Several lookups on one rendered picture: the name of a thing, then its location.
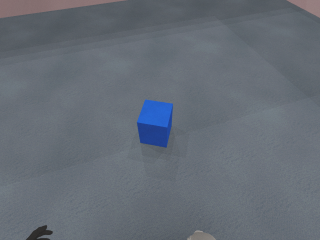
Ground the robot left hand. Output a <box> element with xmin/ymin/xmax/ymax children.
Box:
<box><xmin>26</xmin><ymin>225</ymin><xmax>53</xmax><ymax>240</ymax></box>

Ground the carton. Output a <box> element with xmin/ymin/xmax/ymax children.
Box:
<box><xmin>137</xmin><ymin>99</ymin><xmax>173</xmax><ymax>148</ymax></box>

